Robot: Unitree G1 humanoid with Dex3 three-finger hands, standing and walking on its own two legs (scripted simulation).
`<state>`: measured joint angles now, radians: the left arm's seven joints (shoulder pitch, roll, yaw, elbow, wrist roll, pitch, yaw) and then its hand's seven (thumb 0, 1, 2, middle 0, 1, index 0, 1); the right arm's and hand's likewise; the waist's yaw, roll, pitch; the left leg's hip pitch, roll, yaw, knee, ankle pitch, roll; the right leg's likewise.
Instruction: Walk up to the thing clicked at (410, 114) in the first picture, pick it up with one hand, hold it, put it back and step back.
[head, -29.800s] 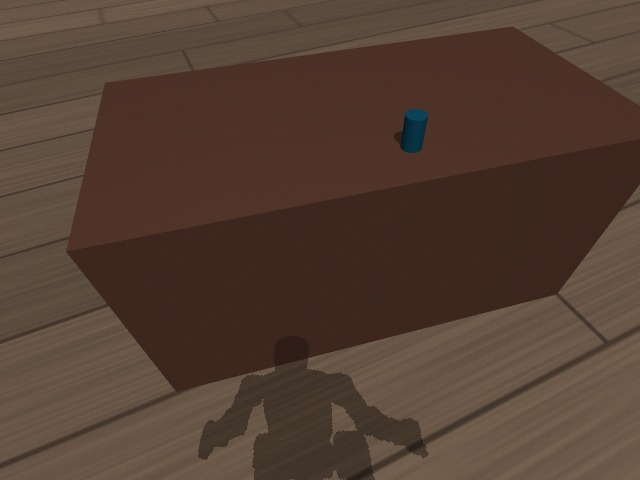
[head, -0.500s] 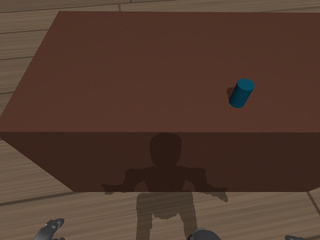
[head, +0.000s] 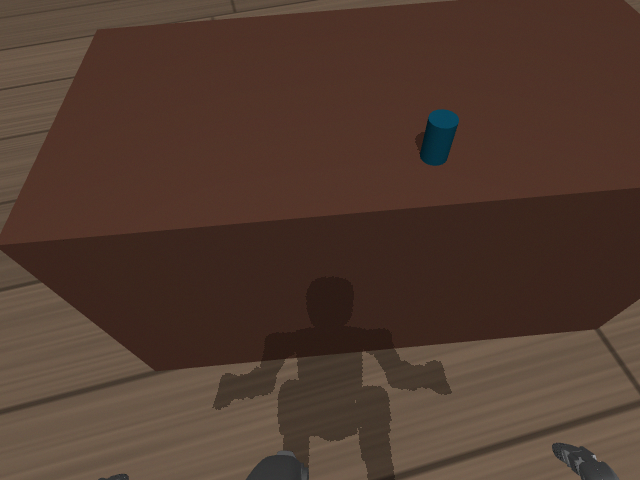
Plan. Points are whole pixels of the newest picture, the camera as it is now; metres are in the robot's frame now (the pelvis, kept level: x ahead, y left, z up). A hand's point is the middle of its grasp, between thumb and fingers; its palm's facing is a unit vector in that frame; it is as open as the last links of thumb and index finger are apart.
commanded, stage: step back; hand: right
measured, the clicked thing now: (438, 138) +0.66 -0.19 -0.01
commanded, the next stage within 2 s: none
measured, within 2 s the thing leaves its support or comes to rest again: neither
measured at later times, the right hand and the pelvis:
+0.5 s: hand out of the picture -0.02 -0.25 -0.11, palm faces -0.07 +0.89 -0.44, open 7.4 cm; pelvis -0.14 +0.01 +0.01, yaw +1 degrees
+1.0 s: hand out of the picture -0.22 -0.32 -0.16, palm faces -0.12 +0.92 -0.38, open 7.4 cm; pelvis -0.30 -0.05 +0.00, yaw +4 degrees
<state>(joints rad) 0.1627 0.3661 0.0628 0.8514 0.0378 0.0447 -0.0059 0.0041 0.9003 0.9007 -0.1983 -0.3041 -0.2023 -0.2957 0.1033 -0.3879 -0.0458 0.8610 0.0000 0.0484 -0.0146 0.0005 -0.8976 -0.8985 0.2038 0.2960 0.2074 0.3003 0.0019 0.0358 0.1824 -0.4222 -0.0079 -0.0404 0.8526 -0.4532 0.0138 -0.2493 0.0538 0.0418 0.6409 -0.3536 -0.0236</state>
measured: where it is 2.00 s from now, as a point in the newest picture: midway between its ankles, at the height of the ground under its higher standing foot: outside the picture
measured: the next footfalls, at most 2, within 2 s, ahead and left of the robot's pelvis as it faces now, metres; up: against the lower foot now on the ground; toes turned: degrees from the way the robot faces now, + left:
left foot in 0.26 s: -0.04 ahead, +0.12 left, +0.00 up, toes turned +1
right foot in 0.70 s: -0.22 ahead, -0.15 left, +0.00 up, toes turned +0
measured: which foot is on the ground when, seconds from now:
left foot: up 0.00-0.24, down 0.26-0.72, up 0.74-1.00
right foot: down 0.00-0.28, up 0.30-0.68, down 0.70-1.00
